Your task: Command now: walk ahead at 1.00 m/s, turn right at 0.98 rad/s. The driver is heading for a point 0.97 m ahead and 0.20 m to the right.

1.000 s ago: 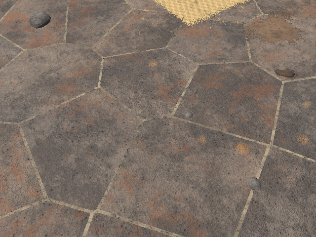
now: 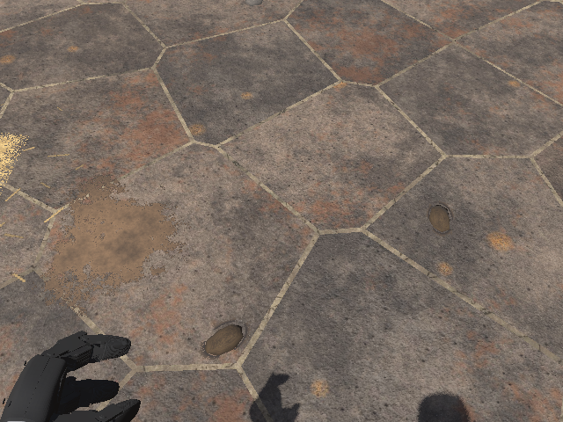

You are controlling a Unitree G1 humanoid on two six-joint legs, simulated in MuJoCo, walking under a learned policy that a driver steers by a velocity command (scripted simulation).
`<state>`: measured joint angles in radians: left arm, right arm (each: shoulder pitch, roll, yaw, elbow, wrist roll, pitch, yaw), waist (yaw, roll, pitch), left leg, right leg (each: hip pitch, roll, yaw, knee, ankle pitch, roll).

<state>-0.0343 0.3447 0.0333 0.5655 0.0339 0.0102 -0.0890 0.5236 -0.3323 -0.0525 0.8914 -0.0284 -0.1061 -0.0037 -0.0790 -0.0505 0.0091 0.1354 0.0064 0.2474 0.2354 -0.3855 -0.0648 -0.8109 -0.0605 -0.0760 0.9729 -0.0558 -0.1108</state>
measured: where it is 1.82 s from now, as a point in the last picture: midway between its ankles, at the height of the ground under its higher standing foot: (384, 207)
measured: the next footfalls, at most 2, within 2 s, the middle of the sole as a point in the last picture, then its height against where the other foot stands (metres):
right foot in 0.12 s outside the picture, level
left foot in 0.50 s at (258, 320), level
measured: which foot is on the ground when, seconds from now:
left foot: down 0.00-0.12, up 0.14-0.48, down 0.50-0.92, up 0.94-1.00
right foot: up 0.00-0.10, down 0.12-0.52, up 0.54-0.92, down 0.94-1.00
